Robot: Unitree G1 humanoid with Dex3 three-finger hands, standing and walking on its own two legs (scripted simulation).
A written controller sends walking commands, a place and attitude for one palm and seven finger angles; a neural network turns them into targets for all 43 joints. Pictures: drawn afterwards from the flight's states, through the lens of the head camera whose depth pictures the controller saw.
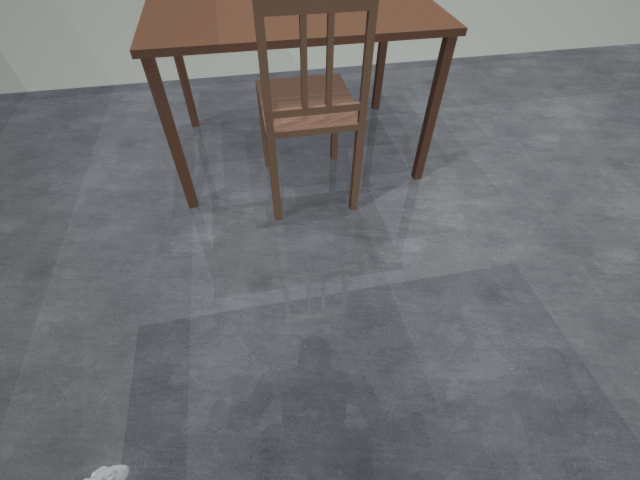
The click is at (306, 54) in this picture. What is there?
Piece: chair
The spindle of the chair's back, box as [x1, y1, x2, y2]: [299, 14, 307, 108]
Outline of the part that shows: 306,14 299,15 302,108 307,108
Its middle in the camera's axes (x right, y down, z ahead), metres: -0.06 -0.58 +1.28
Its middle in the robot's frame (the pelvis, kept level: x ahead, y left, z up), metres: +1.34 +0.13 -0.08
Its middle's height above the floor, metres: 0.69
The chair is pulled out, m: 0.00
